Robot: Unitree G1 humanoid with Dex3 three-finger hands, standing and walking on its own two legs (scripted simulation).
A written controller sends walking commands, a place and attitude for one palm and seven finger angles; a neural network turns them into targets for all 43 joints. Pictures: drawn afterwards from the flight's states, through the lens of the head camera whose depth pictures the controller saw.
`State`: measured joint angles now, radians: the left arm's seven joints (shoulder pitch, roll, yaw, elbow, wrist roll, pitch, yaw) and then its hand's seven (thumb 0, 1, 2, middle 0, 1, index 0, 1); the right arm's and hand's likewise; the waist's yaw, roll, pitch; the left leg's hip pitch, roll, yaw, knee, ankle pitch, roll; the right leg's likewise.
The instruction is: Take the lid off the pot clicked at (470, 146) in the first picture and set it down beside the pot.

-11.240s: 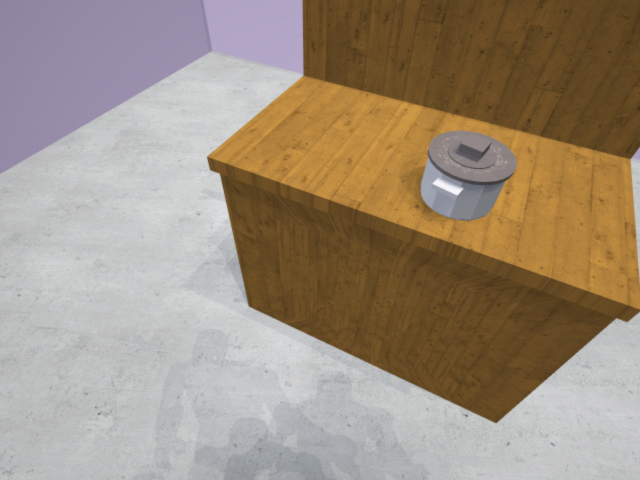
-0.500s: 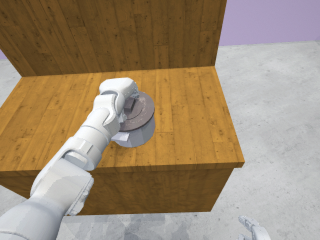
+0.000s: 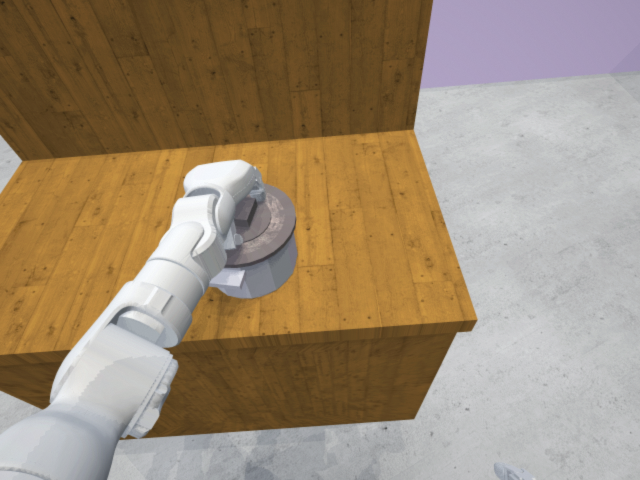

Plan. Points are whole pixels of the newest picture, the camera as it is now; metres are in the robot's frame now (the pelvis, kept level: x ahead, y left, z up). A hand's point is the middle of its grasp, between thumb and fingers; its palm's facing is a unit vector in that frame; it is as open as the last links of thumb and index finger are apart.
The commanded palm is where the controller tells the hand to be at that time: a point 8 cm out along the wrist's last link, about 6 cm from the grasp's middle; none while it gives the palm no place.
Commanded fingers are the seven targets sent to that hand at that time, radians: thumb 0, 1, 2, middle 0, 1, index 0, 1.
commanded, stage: close the fingers and squeeze the knob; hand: left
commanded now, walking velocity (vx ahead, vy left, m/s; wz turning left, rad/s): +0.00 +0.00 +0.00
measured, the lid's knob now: (238, 211) +0.48 +0.12 +0.06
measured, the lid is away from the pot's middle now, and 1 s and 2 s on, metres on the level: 0.00 0.00 0.00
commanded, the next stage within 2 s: lift the lid straight up in 1.28 s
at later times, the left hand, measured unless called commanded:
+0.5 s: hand (225, 218) +0.44 +0.13 +0.08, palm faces -0.30 -0.08 -0.95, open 8.8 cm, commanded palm +0.43 +0.13 +0.14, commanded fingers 0.00 0.22 0.95 -0.69 -0.96 -0.69 -0.96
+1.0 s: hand (226, 219) +0.44 +0.13 +0.08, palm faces -0.32 -0.08 -0.94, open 8.2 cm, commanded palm +0.43 +0.13 +0.14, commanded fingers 0.00 0.47 1.00 -0.84 -1.03 -0.67 -0.92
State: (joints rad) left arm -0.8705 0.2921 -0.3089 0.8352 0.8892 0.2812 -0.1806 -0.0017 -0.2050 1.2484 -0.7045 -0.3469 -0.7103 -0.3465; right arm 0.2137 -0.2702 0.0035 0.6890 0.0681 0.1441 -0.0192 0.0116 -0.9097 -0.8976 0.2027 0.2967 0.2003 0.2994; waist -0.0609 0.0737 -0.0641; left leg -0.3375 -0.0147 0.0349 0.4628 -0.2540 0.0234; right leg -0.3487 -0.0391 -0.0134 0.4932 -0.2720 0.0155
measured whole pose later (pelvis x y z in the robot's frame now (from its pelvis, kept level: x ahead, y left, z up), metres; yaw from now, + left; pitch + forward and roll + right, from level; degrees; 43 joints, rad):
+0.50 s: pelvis +0.00 +0.00 +0.00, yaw +0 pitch +7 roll +0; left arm -0.85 0.30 -0.30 0.81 0.89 0.27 -0.18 0.00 0.10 1.04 -0.64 -0.88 -0.55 -0.83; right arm 0.18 -0.26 0.01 0.66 0.07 0.14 -0.01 0.01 -0.91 -0.90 0.20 0.30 0.20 0.30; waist -0.06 0.07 -0.07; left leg -0.34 -0.02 0.04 0.47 -0.26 0.03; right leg -0.35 -0.04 -0.01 0.49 -0.27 0.02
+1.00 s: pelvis +0.00 +0.00 +0.00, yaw +0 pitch +8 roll +0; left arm -0.87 0.29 -0.32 0.82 0.89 0.30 -0.19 0.00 0.24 0.91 -0.73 -0.98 -0.54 -0.86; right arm 0.18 -0.26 0.02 0.67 0.07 0.15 -0.01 0.01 -0.91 -0.90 0.20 0.30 0.20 0.30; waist -0.05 0.07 -0.07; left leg -0.34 -0.02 0.03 0.47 -0.26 0.03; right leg -0.35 -0.04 -0.01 0.49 -0.27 0.02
